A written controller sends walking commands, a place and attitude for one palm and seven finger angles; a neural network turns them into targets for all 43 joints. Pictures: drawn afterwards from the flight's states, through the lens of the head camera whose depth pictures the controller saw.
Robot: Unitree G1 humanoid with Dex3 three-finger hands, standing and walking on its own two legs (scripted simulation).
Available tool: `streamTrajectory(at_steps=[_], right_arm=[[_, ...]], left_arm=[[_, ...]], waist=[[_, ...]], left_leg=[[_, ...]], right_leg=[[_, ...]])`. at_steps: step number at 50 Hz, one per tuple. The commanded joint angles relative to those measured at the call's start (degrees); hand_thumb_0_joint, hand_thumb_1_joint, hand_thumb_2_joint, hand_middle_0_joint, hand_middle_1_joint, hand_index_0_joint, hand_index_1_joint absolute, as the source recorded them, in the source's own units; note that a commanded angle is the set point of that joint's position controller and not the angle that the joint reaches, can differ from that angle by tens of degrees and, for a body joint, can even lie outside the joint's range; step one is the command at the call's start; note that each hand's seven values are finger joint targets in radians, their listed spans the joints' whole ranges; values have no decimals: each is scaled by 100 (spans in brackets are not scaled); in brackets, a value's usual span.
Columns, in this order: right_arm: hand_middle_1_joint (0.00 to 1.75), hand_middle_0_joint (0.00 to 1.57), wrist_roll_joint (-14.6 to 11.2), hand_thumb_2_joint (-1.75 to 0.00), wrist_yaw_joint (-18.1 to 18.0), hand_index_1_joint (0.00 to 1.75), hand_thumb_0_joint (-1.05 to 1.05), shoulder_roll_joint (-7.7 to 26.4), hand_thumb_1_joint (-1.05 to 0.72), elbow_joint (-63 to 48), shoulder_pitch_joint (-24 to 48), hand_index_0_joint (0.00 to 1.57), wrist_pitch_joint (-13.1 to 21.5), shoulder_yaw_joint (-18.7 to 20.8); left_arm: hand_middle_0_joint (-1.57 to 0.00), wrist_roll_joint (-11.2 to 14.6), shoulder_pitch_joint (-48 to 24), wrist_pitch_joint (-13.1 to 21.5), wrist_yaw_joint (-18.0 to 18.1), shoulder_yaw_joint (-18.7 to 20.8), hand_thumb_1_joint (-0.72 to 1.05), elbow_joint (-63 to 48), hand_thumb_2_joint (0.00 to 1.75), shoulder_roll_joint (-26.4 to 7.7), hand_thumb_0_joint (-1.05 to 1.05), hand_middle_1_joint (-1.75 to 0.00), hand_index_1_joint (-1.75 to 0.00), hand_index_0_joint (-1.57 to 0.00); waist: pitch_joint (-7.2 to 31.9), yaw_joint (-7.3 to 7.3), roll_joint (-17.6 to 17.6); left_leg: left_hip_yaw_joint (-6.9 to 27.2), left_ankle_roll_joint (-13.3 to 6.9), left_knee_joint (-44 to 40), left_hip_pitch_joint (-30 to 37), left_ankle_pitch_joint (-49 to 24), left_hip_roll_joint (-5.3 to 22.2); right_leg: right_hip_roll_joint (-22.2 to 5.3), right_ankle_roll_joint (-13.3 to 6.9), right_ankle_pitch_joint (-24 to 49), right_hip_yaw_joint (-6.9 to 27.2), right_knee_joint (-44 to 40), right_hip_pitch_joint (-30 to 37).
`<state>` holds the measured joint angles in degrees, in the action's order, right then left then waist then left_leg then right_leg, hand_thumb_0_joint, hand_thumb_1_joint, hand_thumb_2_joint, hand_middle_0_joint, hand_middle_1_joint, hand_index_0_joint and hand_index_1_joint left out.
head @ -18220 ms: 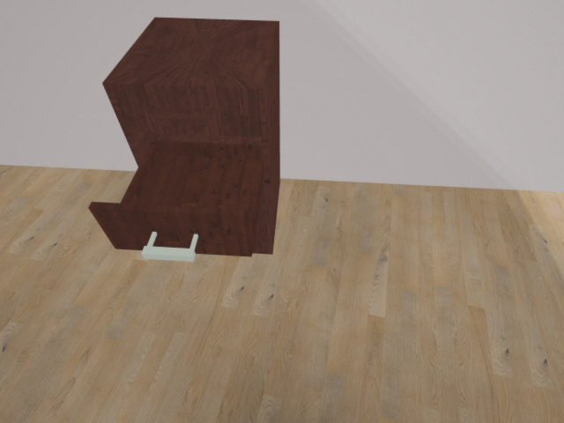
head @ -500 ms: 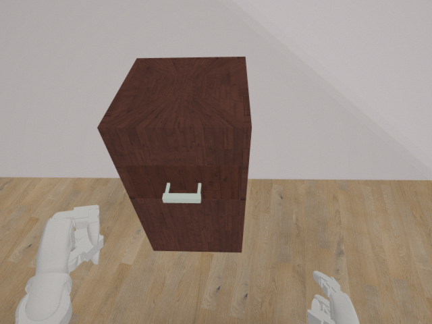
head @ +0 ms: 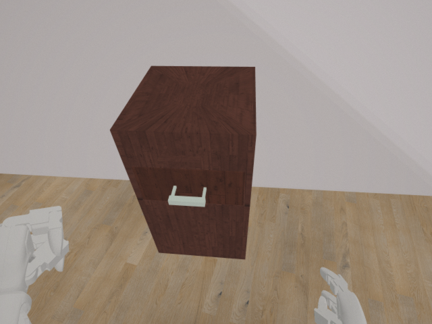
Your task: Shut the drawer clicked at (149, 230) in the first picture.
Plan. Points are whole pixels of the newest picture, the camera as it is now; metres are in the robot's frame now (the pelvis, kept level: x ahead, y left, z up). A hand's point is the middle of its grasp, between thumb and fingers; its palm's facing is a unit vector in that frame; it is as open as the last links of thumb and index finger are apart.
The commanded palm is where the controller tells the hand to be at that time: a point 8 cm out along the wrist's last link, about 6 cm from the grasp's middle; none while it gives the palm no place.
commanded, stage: step back with the hand held close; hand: left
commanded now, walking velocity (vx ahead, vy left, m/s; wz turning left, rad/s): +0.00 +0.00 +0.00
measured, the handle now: (188, 195) +0.58 +0.18 -0.24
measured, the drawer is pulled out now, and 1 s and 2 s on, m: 0.00 0.00 0.00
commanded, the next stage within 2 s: stop stepping back and stand still in 1.58 s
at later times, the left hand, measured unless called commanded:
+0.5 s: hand (40, 251) +0.16 +0.25 +0.17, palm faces +0.29 -0.81 -0.51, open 3.3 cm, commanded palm +0.10 +0.30 +0.18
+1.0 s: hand out of the picture +0.10 +0.28 +0.17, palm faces +0.37 -0.77 -0.51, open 3.3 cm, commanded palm +0.03 +0.31 +0.18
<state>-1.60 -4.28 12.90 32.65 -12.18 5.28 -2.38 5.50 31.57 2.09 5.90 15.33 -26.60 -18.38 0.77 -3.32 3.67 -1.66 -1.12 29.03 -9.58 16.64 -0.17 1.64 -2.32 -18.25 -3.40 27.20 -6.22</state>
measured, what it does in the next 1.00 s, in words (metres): shifts its weight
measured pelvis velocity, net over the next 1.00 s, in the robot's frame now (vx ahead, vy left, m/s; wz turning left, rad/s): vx -0.10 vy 0.03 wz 0.03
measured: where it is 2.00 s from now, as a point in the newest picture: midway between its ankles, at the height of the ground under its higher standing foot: outside the picture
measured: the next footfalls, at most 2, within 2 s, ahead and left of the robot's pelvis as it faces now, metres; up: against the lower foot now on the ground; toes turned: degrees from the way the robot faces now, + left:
right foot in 1.60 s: -0.28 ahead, -0.12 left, +0.00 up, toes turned -1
left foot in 1.92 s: -0.08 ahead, +0.12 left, +0.00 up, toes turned -3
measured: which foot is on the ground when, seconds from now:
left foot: down 0.00-1.00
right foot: down 0.00-1.00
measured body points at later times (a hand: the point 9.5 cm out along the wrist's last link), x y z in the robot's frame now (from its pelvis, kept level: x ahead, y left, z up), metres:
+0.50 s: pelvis -0.04 +0.02 +0.00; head -0.01 +0.01 +0.45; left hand +0.14 +0.29 +0.20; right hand +0.13 -0.23 -0.08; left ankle -0.01 +0.11 -0.74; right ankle -0.04 -0.09 -0.74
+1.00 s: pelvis -0.10 +0.03 -0.01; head -0.06 +0.05 +0.44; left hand +0.08 +0.32 +0.20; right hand +0.08 -0.20 -0.09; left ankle -0.01 +0.11 -0.74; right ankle -0.06 -0.09 -0.74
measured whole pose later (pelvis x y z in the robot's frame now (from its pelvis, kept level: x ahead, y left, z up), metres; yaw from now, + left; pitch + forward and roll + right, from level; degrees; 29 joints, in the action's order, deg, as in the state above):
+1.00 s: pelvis -0.10 +0.03 -0.01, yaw +2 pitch +1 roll -2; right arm 0.2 -3.6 11.9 31.6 -12.0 4.6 0.0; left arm 1.3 34.4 16.1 8.5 25.2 -35.0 -25.7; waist -3.1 1.1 -0.4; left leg -0.9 -4.1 33.6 -25.9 9.4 -1.7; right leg 3.2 0.0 -14.0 1.5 33.2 -20.4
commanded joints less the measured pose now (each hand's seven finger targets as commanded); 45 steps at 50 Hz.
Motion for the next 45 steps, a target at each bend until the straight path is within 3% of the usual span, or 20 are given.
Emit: streamTrajectory(at_steps=[1,2,3,4,5,9,13,14,16,19,20,24,29,32,34,37,39,42,45], right_arm=[[30,20,-3,-90,-48,30,0,533,-90,-919,845,20,528,207],[30,20,39,-90,-17,30,0,695,-90,-1068,715,20,389,294],[30,20,57,-90,-17,30,0,581,-90,-823,621,20,304,338],[30,20,63,-90,6,30,0,597,-90,-846,665,20,255,377],[30,20,64,-90,21,30,0,577,-90,-758,617,20,176,396],[30,20,38,-90,97,30,0,691,-90,-797,747,20,-63,539],[30,20,16,-90,102,30,0,696,-90,-1001,881,20,-197,568],[30,20,19,-90,70,30,0,719,-90,-1038,932,20,-196,557],[30,20,16,-90,28,30,0,710,-90,-1140,879,20,-179,530],[30,20,32,-90,-45,30,0,710,-90,-1136,832,20,-151,526],[30,20,33,-90,-49,30,0,681,-90,-1121,780,20,-151,517],[30,20,70,-90,-42,30,0,684,-90,-989,673,20,-121,587],[30,20,57,-90,-16,30,0,730,-90,-930,678,20,-80,599],[30,20,66,-90,7,30,0,731,-90,-952,684,20,-38,560],[30,20,110,-90,-6,30,0,768,-90,-977,691,20,-4,562],[30,20,140,-90,-5,30,0,757,-90,-1005,621,20,47,521],[30,20,175,-90,-28,30,0,786,-90,-1013,622,20,90,509],[30,20,160,-90,-25,30,0,778,-90,-1041,595,20,148,490],[30,20,164,-90,-12,30,0,736,-90,-1051,612,20,236,552]], left_arm=[[-140,-34,-451,524,178,802,90,-1688,90,-1255,0,-160,-160,-140],[-140,-66,-1552,864,248,1769,90,-2309,90,-2120,0,-160,-160,-140],[-140,-102,-905,921,228,1537,90,-1307,90,-1667,0,-160,-160,-140],[-140,-128,-836,972,204,1424,90,-1162,90,-1591,0,-160,-160,-140],[-140,-152,-381,946,176,1157,90,-580,90,-1187,0,-160,-160,-140],[-140,-148,367,1062,97,864,90,-355,90,-794,0,-160,-160,-140],[-140,-158,587,1192,138,1092,90,-1281,90,-1190,0,-160,-160,-140],[-140,-151,555,1223,174,1256,90,-1528,90,-1422,0,-160,-160,-140],[-140,-138,627,1265,238,1349,90,-1981,90,-1550,0,-160,-160,-140],[-140,-123,655,1270,325,1516,90,-2210,90,-1743,0,-160,-160,-140],[-140,-121,724,1265,335,1475,90,-2139,90,-1656,0,-160,-160,-140],[-140,-110,882,1278,327,1403,90,-1595,90,-1413,0,-160,-160,-140],[-140,-138,611,1313,317,1130,90,-1235,90,-1178,0,-160,-160,-140],[-140,-199,419,1369,348,1054,90,-1331,90,-1205,0,-160,-160,-140],[-140,-243,188,1412,385,1118,90,-1617,90,-1381,0,-160,-160,-140],[-140,-293,51,1488,431,1043,90,-1874,90,-1357,0,-160,-160,-140],[-140,-319,-70,1525,478,1196,90,-2088,90,-1517,0,-160,-160,-140],[-140,-359,116,1610,477,1284,90,-2141,90,-1458,0,-160,-160,-140],[-140,-386,420,1671,406,1476,90,-1976,90,-1481,0,-160,-160,-140]], waist=[[410,-1,264],[-137,253,-38],[-388,323,-591],[-496,325,-709],[-497,380,-859],[74,320,-322],[742,261,-525],[842,230,-419],[1124,223,-162],[1190,217,244],[1097,238,267],[789,286,143],[270,385,-163],[48,405,-367],[-19,405,-393],[-68,432,-259],[4,419,51],[251,392,675],[529,339,778]], left_leg=[[243,-93,-365,336,-1309,156],[354,-208,-207,-143,-785,237],[345,-175,43,-145,-630,210],[365,-164,114,-138,-570,180],[345,-142,136,-105,-627,221],[330,-207,-275,-119,-1411,427],[373,-263,-326,-157,-2098,515],[405,-253,-368,-176,-2213,524],[471,-260,-386,-212,-2456,568],[560,-247,-397,-320,-2525,617],[597,-240,-428,-397,-2492,631],[711,-235,-643,-746,-1837,710],[788,-278,-889,-1485,-4,691],[840,-315,-884,-1751,877,634],[845,-311,-768,-1766,1077,552],[865,-316,-677,-1666,1285,537],[1015,-346,-906,-1852,1397,629],[1324,-477,-1464,-2450,1520,962],[1506,-553,-1623,-2770,1662,1210]], right_leg=[[-298,80,1669,271,-465,-189],[-681,73,2043,1150,-909,-589],[-899,26,2042,1285,-1060,-840],[-986,0,2114,1362,-1155,-1016],[-1013,11,2072,1297,-1121,-1042],[-817,287,2449,768,-630,-534],[-743,314,2793,633,-284,-68],[-732,281,2830,620,-225,-10],[-671,268,2832,585,-42,147],[-594,258,2656,578,59,101],[-555,244,2503,549,74,56],[-476,226,1865,521,47,-135],[-501,194,1038,723,-151,-299],[-551,179,235,892,-448,-522],[-594,142,-264,1048,-705,-699],[-596,118,-895,1071,-877,-971],[-477,149,-750,943,-656,-737],[-139,236,351,572,406,128],[34,287,702,524,1018,547]])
